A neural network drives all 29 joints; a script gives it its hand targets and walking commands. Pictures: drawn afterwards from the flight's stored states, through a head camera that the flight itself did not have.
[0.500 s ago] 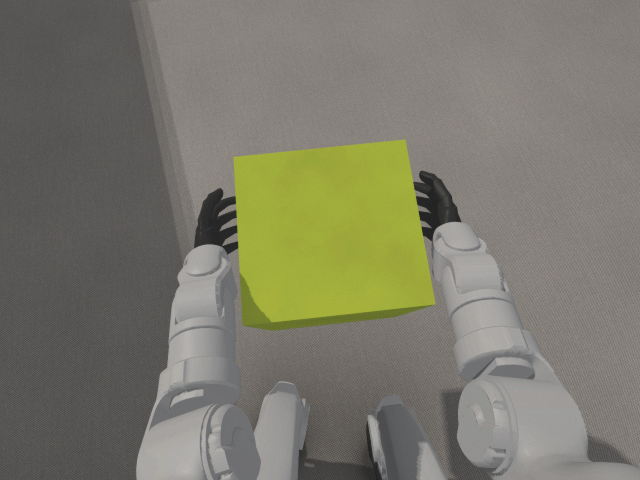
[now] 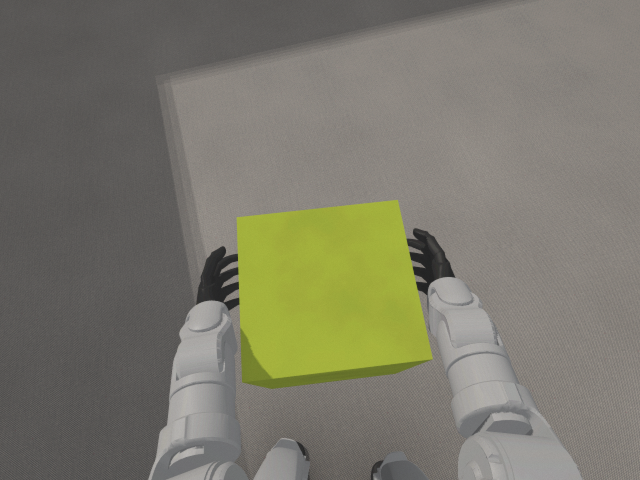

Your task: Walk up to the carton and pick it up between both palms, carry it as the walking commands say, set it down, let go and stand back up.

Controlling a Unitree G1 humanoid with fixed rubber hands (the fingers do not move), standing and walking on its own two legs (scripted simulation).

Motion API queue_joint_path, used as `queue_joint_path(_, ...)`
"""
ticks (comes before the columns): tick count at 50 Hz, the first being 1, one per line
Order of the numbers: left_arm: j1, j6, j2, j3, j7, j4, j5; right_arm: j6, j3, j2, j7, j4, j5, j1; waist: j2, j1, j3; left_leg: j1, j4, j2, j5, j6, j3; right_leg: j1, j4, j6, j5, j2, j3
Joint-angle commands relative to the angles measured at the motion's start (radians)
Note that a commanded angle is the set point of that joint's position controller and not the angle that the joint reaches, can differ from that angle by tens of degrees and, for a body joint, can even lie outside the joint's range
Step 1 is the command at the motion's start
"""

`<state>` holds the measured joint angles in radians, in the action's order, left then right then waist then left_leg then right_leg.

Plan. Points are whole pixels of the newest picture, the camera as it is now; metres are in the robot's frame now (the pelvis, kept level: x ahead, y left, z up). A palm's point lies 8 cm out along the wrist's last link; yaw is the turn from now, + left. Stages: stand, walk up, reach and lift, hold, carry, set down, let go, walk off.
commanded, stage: reach and lift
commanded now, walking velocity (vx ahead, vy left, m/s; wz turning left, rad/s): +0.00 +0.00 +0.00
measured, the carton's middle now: (326, 306) +0.36 +0.04 -0.11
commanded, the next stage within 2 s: none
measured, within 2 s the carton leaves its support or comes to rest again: neither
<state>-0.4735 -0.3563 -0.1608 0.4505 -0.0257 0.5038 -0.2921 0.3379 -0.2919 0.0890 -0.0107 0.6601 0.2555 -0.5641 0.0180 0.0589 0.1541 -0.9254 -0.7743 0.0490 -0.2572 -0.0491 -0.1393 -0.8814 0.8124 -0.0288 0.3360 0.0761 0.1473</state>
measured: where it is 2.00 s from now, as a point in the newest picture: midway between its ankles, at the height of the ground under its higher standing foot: outside the picture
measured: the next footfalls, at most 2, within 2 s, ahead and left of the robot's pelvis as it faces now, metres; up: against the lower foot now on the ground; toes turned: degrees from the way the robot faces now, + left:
none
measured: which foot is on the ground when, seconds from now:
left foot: down 0.00-1.00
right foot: down 0.00-1.00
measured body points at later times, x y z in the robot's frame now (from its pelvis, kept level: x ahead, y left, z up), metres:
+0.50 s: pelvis +0.01 +0.00 +0.04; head +0.07 +0.01 +0.48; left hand +0.33 +0.18 +0.01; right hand +0.37 -0.12 +0.02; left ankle +0.05 +0.14 -0.69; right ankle +0.02 -0.13 -0.69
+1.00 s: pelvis +0.02 -0.01 +0.05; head -0.01 +0.00 +0.50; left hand +0.31 +0.18 +0.08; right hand +0.35 -0.12 +0.08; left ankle +0.05 +0.14 -0.69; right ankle +0.02 -0.13 -0.69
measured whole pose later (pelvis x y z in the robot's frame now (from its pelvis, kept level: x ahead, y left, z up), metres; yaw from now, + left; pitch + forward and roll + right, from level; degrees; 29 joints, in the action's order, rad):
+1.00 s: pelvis +0.02 -0.01 +0.05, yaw +1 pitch -2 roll +0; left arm -0.28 -0.72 -0.16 0.29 -0.01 0.27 -0.30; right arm 0.68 -0.19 0.13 0.01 0.39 0.27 -0.33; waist 0.01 0.06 0.06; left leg -0.18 -0.37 0.02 -0.16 -0.04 -0.15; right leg -0.13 0.39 0.00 0.23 0.04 0.14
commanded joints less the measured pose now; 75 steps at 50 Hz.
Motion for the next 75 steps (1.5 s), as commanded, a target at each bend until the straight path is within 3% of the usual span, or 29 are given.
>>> queue_joint_path(1,-0.584,0.007,-0.981,-0.572,0.268,0.076,0.149,-0.039,0.398,1.025,0.278,0.057,-0.102,-0.478,-0.008,0.003,0.464,0.459,0.089,0.066,0.196,0.015,0.122,0.215,-0.145,0.026,-0.161,0.051,-0.106)
queue_joint_path(2,-0.634,0.023,-1.003,-0.65,0.278,-0.044,0.195,-0.051,0.463,1.034,0.278,-0.042,-0.133,-0.534,0.025,-0.005,0.635,0.511,0.088,0.069,0.245,0.009,0.123,0.311,-0.15,0.021,-0.215,0.06,-0.11)
queue_joint_path(3,-0.519,0.001,-0.967,-0.592,0.281,0.051,0.145,-0.035,0.45,1.055,0.277,0.003,-0.107,-0.463,0.013,0.033,0.525,0.49,0.094,0.07,0.24,0.016,0.136,0.3,-0.167,0.021,-0.214,0.044,-0.104)
queue_joint_path(7,-0.545,-0.012,-1.034,-0.587,0.285,0.065,0.136,-0.029,0.415,1.001,0.289,-0.032,-0.094,-0.518,-0.01,-0.034,0.529,0.545,0.151,0.067,0.225,0.01,0.12,0.332,-0.204,0.031,-0.194,0.054,-0.13)
queue_joint_path(12,-0.532,-0.027,-1.004,-0.659,0.282,-0.033,0.183,0.007,0.489,1.064,0.308,-0.048,-0.152,-0.465,-0.004,0.031,0.603,0.672,0.203,0.064,0.336,0.009,0.124,0.465,-0.241,0.025,-0.299,0.054,-0.119)
queue_joint_path(16,-0.487,-0.054,-0.989,-0.607,0.279,0.007,0.149,0.029,0.419,1.015,0.301,0.001,-0.101,-0.393,-0.033,-0.012,0.391,0.664,0.233,0.059,0.248,0.009,0.111,0.416,-0.3,0.037,-0.202,0.038,-0.102)
queue_joint_path(17,-0.468,-0.058,-1.023,-0.622,0.289,0.012,0.161,0.026,0.442,1.004,0.302,-0.061,-0.109,-0.449,0.036,-0.017,0.423,0.696,0.242,0.061,0.291,0.005,0.111,0.43,-0.318,0.03,-0.221,0.051,-0.125)
queue_joint_path(19,-0.469,-0.067,-1.031,-0.668,0.286,-0.039,0.172,0.027,0.488,1.029,0.304,-0.065,-0.155,-0.41,-0.057,-0.004,0.467,0.743,0.245,0.059,0.33,0.001,0.103,0.488,-0.312,0.041,-0.284,0.029,-0.099)
queue_joint_path(20,-0.443,-0.075,-1.021,-0.693,0.287,-0.048,0.184,0.031,0.511,1.042,0.305,-0.11,-0.163,-0.402,-0.031,0.032,0.509,0.773,0.258,0.061,0.366,0.0,0.107,0.541,-0.319,0.032,-0.319,0.043,-0.107)
queue_joint_path(23,-0.41,-0.095,-1.002,-0.657,0.282,-0.028,0.177,0.061,0.486,1.014,0.29,-0.093,-0.133,-0.335,0.011,-0.016,0.335,0.744,0.274,0.049,0.32,0.005,0.095,0.519,-0.351,0.03,-0.279,0.034,-0.105)
queue_joint_path(25,-0.424,-0.103,-1.003,-0.706,0.284,-0.118,0.209,0.073,0.531,1.042,0.286,-0.123,-0.169,-0.309,-0.025,-0.004,0.391,0.808,0.284,0.056,0.386,-0.005,0.1,0.576,-0.367,0.024,-0.35,0.019,-0.088)
queue_joint_path(26,-0.363,-0.116,-1.006,-0.682,0.284,-0.09,0.196,0.085,0.524,1.049,0.282,-0.144,-0.147,-0.317,0.043,0.0,0.412,0.779,0.305,0.059,0.391,0.003,0.089,0.628,-0.374,0.017,-0.371,0.034,-0.108)
queue_joint_path(28,-0.361,-0.139,-1.048,-0.758,0.281,-0.135,0.242,0.091,0.595,1.041,0.284,-0.221,-0.202,-0.304,-0.059,0.001,0.423,0.914,0.304,0.061,0.453,-0.016,0.096,0.625,-0.392,0.029,-0.408,0.023,-0.091)
queue_joint_path(31,-0.356,-0.153,-1.027,-0.749,0.28,-0.152,0.248,0.099,0.616,1.038,0.292,-0.289,-0.24,-0.375,-0.034,0.024,0.402,0.885,0.331,0.053,0.424,-0.005,0.084,0.678,-0.393,0.026,-0.384,0.039,-0.106)
queue_joint_path(34,-0.369,-0.188,-0.998,-0.718,0.277,-0.148,0.243,0.146,0.576,1.029,0.286,-0.204,-0.187,-0.295,0.026,-0.008,0.294,0.873,0.34,0.046,0.334,0.0,0.083,0.626,-0.415,0.028,-0.28,0.034,-0.12)
queue_joint_path(35,-0.342,-0.213,-1.009,-0.716,0.281,-0.126,0.246,0.16,0.561,1.007,0.291,-0.198,-0.198,-0.258,-0.046,-0.013,0.237,0.856,0.355,0.059,0.312,-0.008,0.1,0.632,-0.433,0.037,-0.268,0.033,-0.108)
queue_joint_path(37,-0.346,-0.228,-1.037,-0.762,0.287,-0.17,0.282,0.182,0.607,1.056,0.292,-0.271,-0.201,-0.277,0.019,-0.023,0.335,0.942,0.363,0.054,0.395,-0.004,0.093,0.698,-0.45,0.029,-0.358,0.031,-0.101)
queue_joint_path(39,-0.308,-0.25,-1.005,-0.733,0.281,-0.163,0.251,0.193,0.568,1.003,0.284,-0.268,-0.195,-0.262,-0.048,-0.029,0.147,0.864,0.38,0.054,0.309,-0.003,0.095,0.675,-0.456,0.035,-0.289,0.022,-0.102)
queue_joint_path(45,-0.361,-0.302,-0.986,-0.751,0.28,-0.257,0.29,0.26,0.65,1.078,0.298,-0.352,-0.265,-0.316,-0.007,0.031,0.219,0.926,0.393,0.059,0.374,0.007,0.102,0.763,-0.472,0.026,-0.361,0.017,-0.086)
queue_joint_path(50,-0.278,-0.363,-0.97,-0.732,0.274,-0.212,0.255,0.308,0.607,1.035,0.307,-0.335,-0.245,-0.287,-0.02,0.015,0.15,0.953,0.437,0.05,0.297,0.012,0.099,0.755,-0.497,0.022,-0.28,0.027,-0.098)
queue_joint_path(51,-0.357,-0.361,-0.956,-0.737,0.279,-0.222,0.279,0.318,0.546,0.988,0.301,-0.301,-0.201,-0.24,-0.024,-0.045,0.082,0.915,0.437,0.042,0.253,0.011,0.09,0.721,-0.505,0.036,-0.243,0.012,-0.087)
queue_joint_path(60,-0.369,-0.36,-0.975,-0.751,0.292,-0.262,0.293,0.325,0.611,1.047,0.308,-0.396,-0.271,-0.367,0.008,0.008,0.188,0.959,0.439,0.054,0.3,0.022,0.097,0.822,-0.505,0.014,-0.308,0.015,-0.086)
queue_joint_path(63,-0.404,-0.38,-0.929,-0.705,0.292,-0.201,0.26,0.343,0.499,0.977,0.313,-0.275,-0.207,-0.293,-0.033,-0.053,0.065,0.936,0.461,0.055,0.143,0.018,0.104,0.753,-0.54,0.022,-0.163,0.001,-0.082)
queue_joint_path(66,-0.459,-0.356,-0.971,-0.719,0.311,-0.224,0.297,0.32,0.567,1.022,0.313,-0.363,-0.241,-0.416,0.029,-0.036,0.155,0.963,0.448,0.057,0.156,0.025,0.098,0.775,-0.533,0.019,-0.166,-0.008,-0.082)
queue_joint_path(67,-0.465,-0.363,-0.987,-0.735,0.301,-0.228,0.288,0.334,0.528,1.035,0.315,-0.281,-0.229,-0.337,-0.049,-0.051,0.12,0.94,0.453,0.064,0.165,0.019,0.098,0.792,-0.529,0.027,-0.188,0.002,-0.091)
queue_joint_path(70,-0.477,-0.365,-0.984,-0.713,0.304,-0.186,0.296,0.333,0.541,1.007,0.324,-0.326,-0.256,-0.415,-0.034,-0.04,0.139,0.956,0.446,0.054,0.195,0.02,0.097,0.799,-0.531,0.025,-0.217,0.003,-0.085)
queue_joint_path(71,-0.435,-0.362,-0.972,-0.69,0.304,-0.182,0.282,0.346,0.528,1.001,0.32,-0.308,-0.234,-0.385,0.056,-0.054,0.111,0.977,0.447,0.046,0.213,0.027,0.089,0.777,-0.54,0.013,-0.212,0.013,-0.098)
queue_joint_path(74,-0.47,-0.37,-1.016,-0.736,0.3,-0.196,0.313,0.339,0.503,0.987,0.315,-0.283,-0.236,-0.319,-0.068,-0.078,0.15,1.0,0.438,0.048,0.294,0.007,0.086,0.779,-0.523,0.032,-0.305,0.006,-0.083)
queue_joint_path(75,-0.443,-0.362,-1.002,-0.725,0.304,-0.204,0.303,0.342,0.541,0.977,0.323,-0.337,-0.258,-0.358,-0.027,-0.066,0.136,0.984,0.457,0.047,0.265,0.015,0.078,0.797,-0.535,0.024,-0.295,0.016,-0.094)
